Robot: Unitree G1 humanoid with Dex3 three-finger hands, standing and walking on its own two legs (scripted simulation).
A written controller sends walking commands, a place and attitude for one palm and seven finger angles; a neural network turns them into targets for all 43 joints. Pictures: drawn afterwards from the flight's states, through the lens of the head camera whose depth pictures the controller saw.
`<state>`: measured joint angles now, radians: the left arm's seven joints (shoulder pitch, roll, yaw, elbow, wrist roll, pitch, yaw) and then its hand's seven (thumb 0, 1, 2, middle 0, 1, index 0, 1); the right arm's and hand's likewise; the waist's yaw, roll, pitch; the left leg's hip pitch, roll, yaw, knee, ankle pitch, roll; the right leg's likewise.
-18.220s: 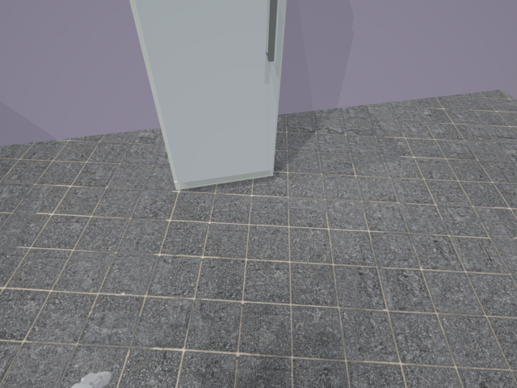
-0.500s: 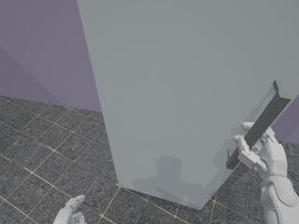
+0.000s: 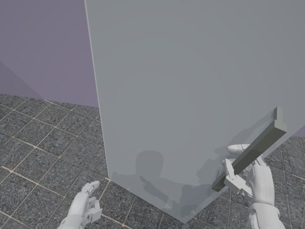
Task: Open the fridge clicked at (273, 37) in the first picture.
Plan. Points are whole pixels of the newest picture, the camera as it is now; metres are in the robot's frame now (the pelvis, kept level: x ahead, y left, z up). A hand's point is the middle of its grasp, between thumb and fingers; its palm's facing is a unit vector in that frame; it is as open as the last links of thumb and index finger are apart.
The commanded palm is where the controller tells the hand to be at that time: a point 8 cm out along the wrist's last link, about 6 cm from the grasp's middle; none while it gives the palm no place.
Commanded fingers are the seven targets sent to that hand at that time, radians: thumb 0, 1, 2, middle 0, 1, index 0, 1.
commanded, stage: walk backward, drawing the door open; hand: right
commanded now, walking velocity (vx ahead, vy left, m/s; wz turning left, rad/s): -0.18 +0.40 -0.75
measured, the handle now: (240, 157) +0.29 -0.18 +0.10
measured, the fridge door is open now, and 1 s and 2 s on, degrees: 22 59 62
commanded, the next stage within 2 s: stop walking and hold the door back in 1.12 s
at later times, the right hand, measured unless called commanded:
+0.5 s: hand out of the picture +0.12 -0.04 +0.08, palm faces +0.31 +0.92 -0.25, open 6.3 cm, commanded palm +0.07 -0.07 +0.09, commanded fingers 0.00 -0.90 -0.90 0.45 1.40 0.45 1.40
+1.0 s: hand out of the picture +0.06 +0.08 +0.09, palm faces +0.60 +0.77 -0.22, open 6.3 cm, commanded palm +0.01 +0.06 +0.09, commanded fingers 0.00 -0.90 -0.90 0.45 1.40 0.45 1.40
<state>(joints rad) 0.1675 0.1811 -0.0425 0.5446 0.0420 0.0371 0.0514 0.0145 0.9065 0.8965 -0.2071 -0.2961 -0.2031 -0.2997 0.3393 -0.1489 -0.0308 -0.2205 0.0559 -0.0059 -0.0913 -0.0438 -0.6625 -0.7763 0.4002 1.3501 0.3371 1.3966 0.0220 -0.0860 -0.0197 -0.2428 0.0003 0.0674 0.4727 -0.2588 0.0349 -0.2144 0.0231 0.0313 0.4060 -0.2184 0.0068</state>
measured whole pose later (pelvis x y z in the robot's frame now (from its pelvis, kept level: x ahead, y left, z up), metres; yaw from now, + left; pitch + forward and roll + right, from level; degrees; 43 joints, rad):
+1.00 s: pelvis -0.08 +0.35 -0.02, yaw -45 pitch +0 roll +1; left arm 0.11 0.15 0.02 0.63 -0.01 -0.15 0.05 0.01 0.90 0.90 -0.21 -0.30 -0.20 -0.30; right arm 0.04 -0.19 0.13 -0.28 -0.01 -0.06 -0.01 -0.02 -0.61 -0.78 0.45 1.39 0.35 1.39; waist -0.02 -0.07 0.19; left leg -0.39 0.05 0.00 0.60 -0.20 -0.07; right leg -0.29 -0.15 0.22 0.54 -0.28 0.15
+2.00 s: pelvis -0.02 +0.54 -0.02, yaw -68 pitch -2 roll -2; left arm 0.28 0.35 0.07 0.73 -0.01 -0.04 0.11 0.02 0.91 0.90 -0.20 -0.30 -0.20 -0.30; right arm -0.70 -0.18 -0.15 0.79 0.03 -0.17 -0.03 0.01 -0.68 -0.82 0.45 1.40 0.46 1.40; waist 0.12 -0.02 0.15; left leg -0.36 0.14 -0.02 0.61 -0.23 -0.07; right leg -0.25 -0.04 -0.10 0.56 -0.27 0.02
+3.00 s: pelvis -0.06 +0.55 -0.03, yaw -60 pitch +6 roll -1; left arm 0.39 0.25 -0.03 0.70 -0.01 -0.13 0.00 0.02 0.91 0.90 -0.21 -0.30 -0.20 -0.30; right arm -0.71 -0.24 -0.11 0.96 -0.01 -0.30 -0.11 -0.01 0.46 -0.24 0.35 1.27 0.35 1.28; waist 0.10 0.01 -0.04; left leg -0.61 0.03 0.00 0.71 -0.23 0.00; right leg -0.54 0.00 -0.08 0.72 -0.31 -0.03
